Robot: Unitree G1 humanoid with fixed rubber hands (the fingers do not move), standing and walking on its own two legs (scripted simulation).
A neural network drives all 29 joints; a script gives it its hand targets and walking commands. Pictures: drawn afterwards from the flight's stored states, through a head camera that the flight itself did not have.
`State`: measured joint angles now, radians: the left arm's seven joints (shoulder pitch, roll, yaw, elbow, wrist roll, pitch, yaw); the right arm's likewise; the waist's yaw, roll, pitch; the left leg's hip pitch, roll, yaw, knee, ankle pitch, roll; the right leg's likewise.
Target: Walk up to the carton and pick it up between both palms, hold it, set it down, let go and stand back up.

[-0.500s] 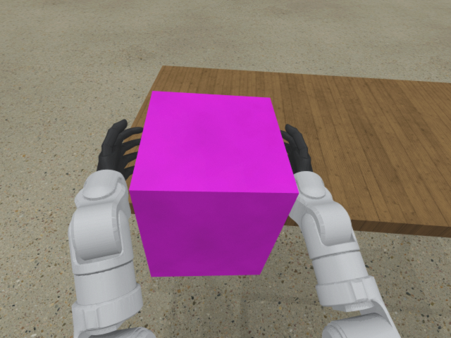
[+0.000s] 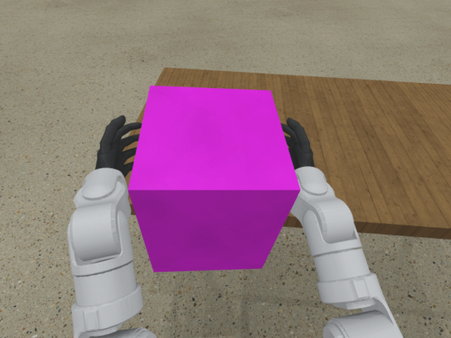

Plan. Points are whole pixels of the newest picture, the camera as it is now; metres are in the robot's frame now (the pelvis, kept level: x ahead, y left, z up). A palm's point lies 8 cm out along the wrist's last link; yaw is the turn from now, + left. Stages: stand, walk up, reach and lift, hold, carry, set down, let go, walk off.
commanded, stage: hold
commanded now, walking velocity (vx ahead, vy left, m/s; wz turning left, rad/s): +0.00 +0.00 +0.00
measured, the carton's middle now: (210, 184) +0.37 +0.00 +0.12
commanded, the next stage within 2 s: none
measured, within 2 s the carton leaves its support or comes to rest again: neither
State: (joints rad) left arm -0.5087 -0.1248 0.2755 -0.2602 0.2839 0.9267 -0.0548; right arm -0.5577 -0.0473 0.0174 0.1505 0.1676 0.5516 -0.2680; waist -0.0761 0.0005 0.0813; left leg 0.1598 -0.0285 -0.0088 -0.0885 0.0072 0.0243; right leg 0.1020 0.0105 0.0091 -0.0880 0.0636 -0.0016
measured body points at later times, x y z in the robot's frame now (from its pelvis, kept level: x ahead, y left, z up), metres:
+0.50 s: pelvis +0.00 +0.00 +0.00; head +0.00 +0.00 +0.45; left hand +0.36 +0.14 +0.19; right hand +0.37 -0.15 +0.17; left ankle -0.02 +0.10 -0.76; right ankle +0.02 -0.12 -0.76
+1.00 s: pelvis +0.00 +0.00 +0.00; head -0.01 +0.00 +0.45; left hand +0.36 +0.14 +0.19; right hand +0.37 -0.15 +0.16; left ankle -0.02 +0.10 -0.76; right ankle +0.02 -0.12 -0.76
